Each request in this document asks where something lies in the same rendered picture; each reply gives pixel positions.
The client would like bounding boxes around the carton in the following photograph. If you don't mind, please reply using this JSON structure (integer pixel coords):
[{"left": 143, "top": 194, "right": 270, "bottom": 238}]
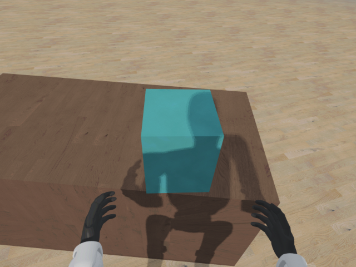
[{"left": 141, "top": 89, "right": 224, "bottom": 194}]

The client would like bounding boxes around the pedestal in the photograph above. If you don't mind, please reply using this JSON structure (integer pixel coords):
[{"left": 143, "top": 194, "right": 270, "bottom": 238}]
[{"left": 0, "top": 73, "right": 280, "bottom": 266}]

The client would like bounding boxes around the robot right forearm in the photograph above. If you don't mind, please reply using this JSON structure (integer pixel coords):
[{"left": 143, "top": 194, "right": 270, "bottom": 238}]
[{"left": 276, "top": 253, "right": 308, "bottom": 267}]

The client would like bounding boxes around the robot left forearm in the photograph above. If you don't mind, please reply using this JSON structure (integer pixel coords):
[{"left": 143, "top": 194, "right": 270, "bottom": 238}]
[{"left": 68, "top": 241, "right": 103, "bottom": 267}]

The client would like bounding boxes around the right robot hand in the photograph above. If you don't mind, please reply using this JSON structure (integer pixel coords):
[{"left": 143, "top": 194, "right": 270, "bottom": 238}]
[{"left": 251, "top": 200, "right": 297, "bottom": 258}]

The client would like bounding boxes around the left robot hand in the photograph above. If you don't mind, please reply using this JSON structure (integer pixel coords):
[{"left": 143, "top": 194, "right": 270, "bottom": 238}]
[{"left": 80, "top": 191, "right": 116, "bottom": 244}]

